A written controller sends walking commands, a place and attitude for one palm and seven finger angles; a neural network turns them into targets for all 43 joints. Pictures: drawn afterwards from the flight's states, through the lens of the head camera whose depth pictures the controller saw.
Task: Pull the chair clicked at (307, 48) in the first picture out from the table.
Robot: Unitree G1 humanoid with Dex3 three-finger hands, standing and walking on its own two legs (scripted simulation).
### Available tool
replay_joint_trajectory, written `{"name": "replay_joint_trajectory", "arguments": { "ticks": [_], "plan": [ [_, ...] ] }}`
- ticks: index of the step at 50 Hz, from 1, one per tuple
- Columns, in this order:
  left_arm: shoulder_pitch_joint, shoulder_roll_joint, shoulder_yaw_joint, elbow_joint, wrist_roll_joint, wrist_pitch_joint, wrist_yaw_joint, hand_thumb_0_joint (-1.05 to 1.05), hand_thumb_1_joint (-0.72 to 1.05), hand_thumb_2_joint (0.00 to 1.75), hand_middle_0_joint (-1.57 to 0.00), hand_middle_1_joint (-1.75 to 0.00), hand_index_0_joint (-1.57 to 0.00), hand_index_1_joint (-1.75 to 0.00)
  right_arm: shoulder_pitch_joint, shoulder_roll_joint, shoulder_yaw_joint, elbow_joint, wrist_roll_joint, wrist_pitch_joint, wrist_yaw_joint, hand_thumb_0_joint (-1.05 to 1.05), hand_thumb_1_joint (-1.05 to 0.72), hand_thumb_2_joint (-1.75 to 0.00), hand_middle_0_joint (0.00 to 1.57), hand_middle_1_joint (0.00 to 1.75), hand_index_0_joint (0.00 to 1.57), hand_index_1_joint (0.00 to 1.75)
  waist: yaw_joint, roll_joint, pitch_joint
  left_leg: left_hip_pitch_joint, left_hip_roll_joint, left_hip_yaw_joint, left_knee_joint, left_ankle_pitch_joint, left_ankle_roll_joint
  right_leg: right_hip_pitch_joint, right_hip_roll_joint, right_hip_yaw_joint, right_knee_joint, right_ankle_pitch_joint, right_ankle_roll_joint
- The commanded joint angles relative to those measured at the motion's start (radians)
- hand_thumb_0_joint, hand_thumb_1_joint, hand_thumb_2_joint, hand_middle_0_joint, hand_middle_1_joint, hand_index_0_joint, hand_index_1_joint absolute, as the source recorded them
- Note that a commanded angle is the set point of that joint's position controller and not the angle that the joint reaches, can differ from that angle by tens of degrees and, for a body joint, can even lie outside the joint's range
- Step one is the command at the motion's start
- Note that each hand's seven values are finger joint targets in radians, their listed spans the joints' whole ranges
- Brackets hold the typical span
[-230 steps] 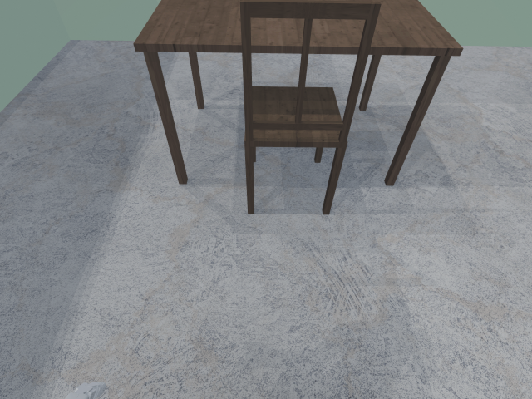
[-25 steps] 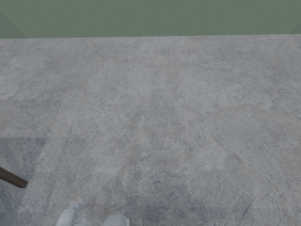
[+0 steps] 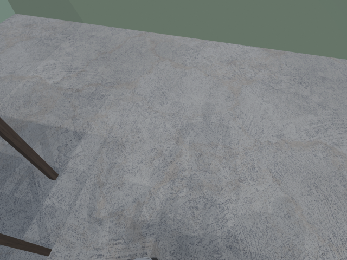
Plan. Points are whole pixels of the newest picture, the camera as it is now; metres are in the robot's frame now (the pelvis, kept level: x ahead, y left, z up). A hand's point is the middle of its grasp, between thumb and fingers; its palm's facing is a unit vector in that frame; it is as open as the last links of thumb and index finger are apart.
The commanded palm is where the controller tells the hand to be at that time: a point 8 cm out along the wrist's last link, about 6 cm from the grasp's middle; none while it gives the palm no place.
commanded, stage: turn to face it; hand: left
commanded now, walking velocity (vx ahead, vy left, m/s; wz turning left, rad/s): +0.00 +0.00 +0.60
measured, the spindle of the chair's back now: out of the picture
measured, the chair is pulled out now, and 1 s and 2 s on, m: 0.00 0.00 0.00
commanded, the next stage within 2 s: none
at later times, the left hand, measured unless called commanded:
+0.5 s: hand out of the picture -0.07 +0.24 -0.19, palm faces +0.37 -0.90 -0.23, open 7.4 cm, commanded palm none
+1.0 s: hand out of the picture -0.03 +0.22 -0.14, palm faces +0.57 -0.77 -0.30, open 7.4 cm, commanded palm none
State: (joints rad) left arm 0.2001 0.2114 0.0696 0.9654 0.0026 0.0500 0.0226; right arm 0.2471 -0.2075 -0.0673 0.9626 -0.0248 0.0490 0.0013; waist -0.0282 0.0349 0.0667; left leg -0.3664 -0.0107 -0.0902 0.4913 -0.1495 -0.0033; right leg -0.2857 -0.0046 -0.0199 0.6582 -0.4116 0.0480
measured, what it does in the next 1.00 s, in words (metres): steps on the spot, turning left: right foot, then left foot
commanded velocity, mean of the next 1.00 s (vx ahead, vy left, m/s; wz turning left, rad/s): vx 0.00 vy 0.00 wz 0.60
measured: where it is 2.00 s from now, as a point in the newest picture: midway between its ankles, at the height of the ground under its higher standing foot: outside the picture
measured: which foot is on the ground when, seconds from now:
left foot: down 0.00-0.04, up 0.06-0.40, down 0.42-0.90, up 0.92-1.00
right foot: up 0.00-0.02, down 0.04-0.42, up 0.44-0.88, down 0.90-1.00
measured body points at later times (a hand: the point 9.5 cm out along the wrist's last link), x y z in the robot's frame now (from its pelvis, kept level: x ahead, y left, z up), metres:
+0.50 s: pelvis -0.04 +0.02 -0.01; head +0.00 +0.07 +0.43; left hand -0.09 +0.28 -0.18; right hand +0.19 -0.18 -0.13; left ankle -0.07 +0.12 -0.74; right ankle -0.03 -0.13 -0.69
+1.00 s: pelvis -0.02 -0.01 +0.00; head +0.03 -0.02 +0.44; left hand -0.06 +0.26 -0.11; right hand +0.17 -0.20 -0.16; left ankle -0.10 +0.09 -0.67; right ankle +0.04 -0.11 -0.74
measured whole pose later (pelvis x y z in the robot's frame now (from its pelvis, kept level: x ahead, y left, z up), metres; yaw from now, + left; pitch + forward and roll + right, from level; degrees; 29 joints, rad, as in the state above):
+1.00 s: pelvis -0.02 -0.01 +0.00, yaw +38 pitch +0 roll +1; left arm 0.15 0.18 0.02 0.84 0.02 0.02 0.02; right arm 0.24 -0.26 -0.10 0.94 -0.02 0.08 0.02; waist -0.05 0.07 0.07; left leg -0.48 -0.05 -0.05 1.05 -0.44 -0.05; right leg -0.23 -0.05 -0.10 0.56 -0.33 -0.01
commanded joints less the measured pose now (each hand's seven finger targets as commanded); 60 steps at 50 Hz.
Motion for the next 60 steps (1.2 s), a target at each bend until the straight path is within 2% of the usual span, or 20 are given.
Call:
{"name": "replay_joint_trajectory", "arguments": {
  "ticks": [1,2,4,7,16,19,20,21,22,24,28,36,42,43,44,45,46,48,50,60],
  "plan": [
    [0.154,0.161,0.041,-0.055,0.015,-0.044,0.013,0.00,0.90,0.90,-0.20,-0.30,-0.20,-0.30,-0.035,-0.126,-0.049,-0.112,0.016,-0.007,0.002,0.00,-0.90,-0.90,0.20,0.30,0.20,0.30,0.067,-0.106,-0.166,-0.182,0.027,-0.099,0.119,-0.158,0.009,0.328,-0.224,0.184,-0.415,0.061,-0.083],
    [0.104,0.234,0.047,-0.079,0.025,-0.043,0.015,0.00,0.90,0.90,-0.20,-0.30,-0.20,-0.30,-0.065,-0.086,-0.040,-0.146,0.008,-0.010,0.005,0.00,-0.90,-0.90,0.20,0.30,0.20,0.30,0.072,-0.335,-0.087,-0.309,-0.057,0.067,0.366,-0.389,-0.043,0.243,-0.458,0.375,-0.466,0.069,-0.186],
    [0.004,0.178,0.032,-0.104,0.016,-0.047,0.017,0.00,0.90,0.90,-0.20,-0.30,-0.20,-0.30,-0.091,-0.129,-0.052,-0.119,-0.003,0.011,0.012,0.00,-0.90,-0.90,0.20,0.30,0.20,0.30,0.030,-0.257,-0.008,-0.241,0.023,0.023,0.629,-0.328,-0.030,0.018,-0.397,0.265,-0.450,0.115,-0.184],
    [-0.041,0.143,0.013,-0.122,0.023,-0.055,0.015,0.00,0.90,0.90,-0.20,-0.30,-0.20,-0.30,-0.044,-0.109,-0.040,-0.088,0.002,0.012,0.025,0.00,-0.90,-0.90,0.20,0.30,0.20,0.30,-0.007,-0.203,0.006,-0.235,0.049,0.095,0.690,-0.238,-0.059,0.070,-0.307,0.039,-0.343,0.387,-0.157],
    [0.089,0.230,0.030,-0.101,0.031,-0.045,0.010,0.00,0.90,0.90,-0.20,-0.30,-0.20,-0.30,-0.204,-0.099,-0.013,-0.155,0.013,-0.002,0.034,0.00,-0.90,-0.90,0.20,0.30,0.20,0.30,0.084,-0.266,-0.056,-0.077,0.047,0.205,0.310,-0.304,-0.057,0.180,-0.374,-0.050,-0.240,0.592,-0.167],
    [0.072,0.237,0.039,-0.104,0.021,-0.038,0.003,0.00,0.90,0.90,-0.20,-0.30,-0.20,-0.30,-0.121,-0.130,-0.020,-0.146,0.009,-0.017,0.029,0.00,-0.90,-0.90,0.20,0.30,0.20,0.30,0.037,-0.224,-0.121,0.096,0.030,0.236,0.032,-0.125,-0.039,0.175,-0.343,-0.142,-0.083,0.610,-0.091],
    [0.075,0.215,0.035,-0.112,0.014,-0.035,-0.002,0.00,0.90,0.90,-0.20,-0.30,-0.20,-0.30,-0.060,-0.190,-0.035,-0.136,0.007,-0.027,0.029,0.00,-0.90,-0.90,0.20,0.30,0.20,0.30,0.003,-0.089,-0.175,0.291,0.089,0.148,-0.081,0.059,-0.008,0.046,-0.313,-0.165,0.097,0.518,-0.038],
    [0.062,0.144,0.026,-0.164,0.007,-0.033,-0.012,0.00,0.90,0.90,-0.20,-0.30,-0.20,-0.30,0.017,-0.321,-0.070,-0.133,0.002,-0.037,0.022,0.00,-0.90,-0.90,0.20,0.30,0.20,0.30,-0.043,0.248,-0.216,0.490,0.385,-0.232,-0.084,0.493,0.133,-0.282,-0.167,-0.191,0.343,-0.071,0.050],
    [-0.007,0.131,0.010,-0.197,0.017,-0.024,-0.007,0.00,0.90,0.90,-0.20,-0.30,-0.20,-0.30,0.090,-0.352,-0.076,-0.106,0.014,-0.032,0.013,0.00,-0.90,-0.90,0.20,0.30,0.20,0.30,-0.070,0.222,-0.229,0.468,0.474,-0.266,-0.081,0.689,0.224,-0.351,-0.142,-0.078,0.472,-0.267,0.050],
    [-0.069,0.128,0.020,-0.182,0.012,-0.020,-0.001,0.00,0.90,0.90,-0.20,-0.30,-0.20,-0.30,0.036,-0.289,-0.062,-0.110,0.009,-0.038,-0.009,0.00,-0.90,-0.90,0.20,0.30,0.20,0.30,-0.057,0.218,-0.182,0.362,0.369,-0.195,-0.078,0.556,0.200,-0.359,-0.140,0.010,0.562,-0.149,0.045],
    [-0.011,0.127,0.027,-0.141,0.014,-0.016,-0.015,0.00,0.90,0.90,-0.20,-0.30,-0.20,-0.30,-0.085,-0.220,-0.038,-0.149,0.006,-0.046,-0.010,0.00,-0.90,-0.90,0.20,0.30,0.20,0.30,0.013,0.121,-0.131,0.244,0.246,-0.082,-0.118,0.398,0.145,-0.276,-0.118,0.013,0.515,0.013,0.055],
    [-0.092,0.109,0.021,-0.184,0.009,-0.018,-0.007,0.00,0.90,0.90,-0.20,-0.30,-0.20,-0.30,-0.026,-0.224,-0.052,-0.127,0.000,-0.035,-0.007,0.00,-0.90,-0.90,0.20,0.30,0.20,0.30,-0.015,0.097,-0.118,0.241,0.238,-0.227,-0.131,0.272,0.185,-0.219,-0.065,0.024,0.273,-0.023,0.053],
    [0.007,0.112,0.017,-0.178,-0.002,-0.036,0.002,0.00,0.90,0.90,-0.20,-0.30,-0.20,-0.30,-0.071,-0.221,-0.060,-0.134,0.003,-0.024,-0.002,0.00,-0.90,-0.90,0.20,0.30,0.20,0.30,0.038,0.112,-0.155,0.113,0.174,-0.277,-0.032,0.295,0.141,0.062,-0.009,0.003,-0.099,0.102,0.025],
    [0.042,0.134,0.022,-0.173,0.000,-0.047,0.006,0.00,0.90,0.90,-0.20,-0.30,-0.20,-0.30,-0.069,-0.199,-0.057,-0.140,0.010,-0.024,0.000,0.00,-0.90,-0.90,0.20,0.30,0.20,0.30,0.056,0.057,-0.169,0.039,0.134,-0.255,0.031,0.219,0.097,0.188,-0.041,0.021,-0.259,0.198,0.018],
    [0.068,0.215,0.038,-0.172,0.014,-0.059,0.014,0.00,0.90,0.90,-0.20,-0.30,-0.20,-0.30,-0.035,-0.137,-0.048,-0.147,0.021,-0.026,0.007,0.00,-0.90,-0.90,0.20,0.30,0.20,0.30,0.063,-0.168,-0.194,-0.148,0.028,-0.130,0.208,-0.057,0.017,0.360,-0.259,0.219,-0.374,0.225,-0.041],
    [0.051,0.292,0.046,-0.186,0.023,-0.060,0.016,0.00,0.90,0.90,-0.20,-0.30,-0.20,-0.30,-0.024,-0.106,-0.043,-0.172,0.016,-0.025,0.009,0.00,-0.90,-0.90,0.20,0.30,0.20,0.30,0.058,-0.325,-0.171,-0.264,-0.074,0.030,0.451,-0.443,-0.049,0.322,-0.507,0.412,-0.388,0.376,-0.164],
    [0.041,0.253,0.041,-0.187,0.011,-0.059,0.020,0.00,0.90,0.90,-0.20,-0.30,-0.20,-0.30,-0.048,-0.159,-0.055,-0.151,0.000,-0.010,0.006,0.00,-0.90,-0.90,0.20,0.30,0.20,0.30,0.062,-0.298,-0.141,-0.220,-0.011,-0.025,0.598,-0.435,-0.035,0.191,-0.483,0.353,-0.387,0.350,-0.186],
    [-0.065,0.184,0.020,-0.201,0.011,-0.055,0.014,0.00,0.90,0.90,-0.20,-0.30,-0.20,-0.30,-0.040,-0.140,-0.055,-0.117,-0.001,0.005,0.019,0.00,-0.90,-0.90,0.20,0.30,0.20,0.30,0.005,-0.203,-0.042,-0.231,0.021,0.017,0.743,-0.300,-0.051,0.107,-0.362,0.186,-0.362,0.347,-0.167],
    [-0.073,0.148,0.009,-0.198,0.014,-0.061,0.013,0.00,0.90,0.90,-0.20,-0.30,-0.20,-0.30,-0.024,-0.123,-0.047,-0.100,0.003,0.007,0.029,0.00,-0.90,-0.90,0.20,0.30,0.20,0.30,-0.006,-0.195,-0.026,-0.224,0.038,0.055,0.752,-0.232,-0.069,0.110,-0.312,0.056,-0.330,0.463,-0.143],
    [0.075,0.217,0.027,-0.129,0.027,-0.047,0.009,0.00,0.90,0.90,-0.20,-0.30,-0.20,-0.30,-0.173,-0.100,-0.016,-0.137,0.012,0.003,0.034,0.00,-0.90,-0.90,0.20,0.30,0.20,0.30,0.073,-0.260,-0.057,-0.101,0.045,0.183,0.365,-0.297,-0.068,0.209,-0.362,-0.071,-0.257,0.619,-0.159]
  ]
}}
